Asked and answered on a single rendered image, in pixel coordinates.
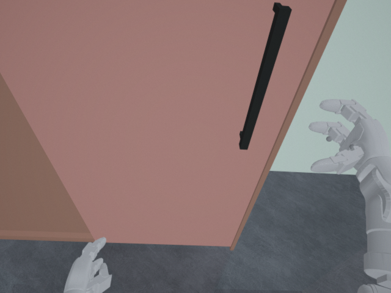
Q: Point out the wardrobe door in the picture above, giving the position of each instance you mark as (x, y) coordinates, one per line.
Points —
(32, 196)
(138, 104)

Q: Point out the handle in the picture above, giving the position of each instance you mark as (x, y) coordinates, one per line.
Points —
(279, 24)

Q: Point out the robot right hand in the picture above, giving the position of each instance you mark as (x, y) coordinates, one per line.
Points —
(368, 136)

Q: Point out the robot left hand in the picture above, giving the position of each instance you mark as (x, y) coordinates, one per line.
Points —
(82, 272)

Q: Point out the robot right forearm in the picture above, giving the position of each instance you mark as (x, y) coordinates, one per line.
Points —
(375, 184)

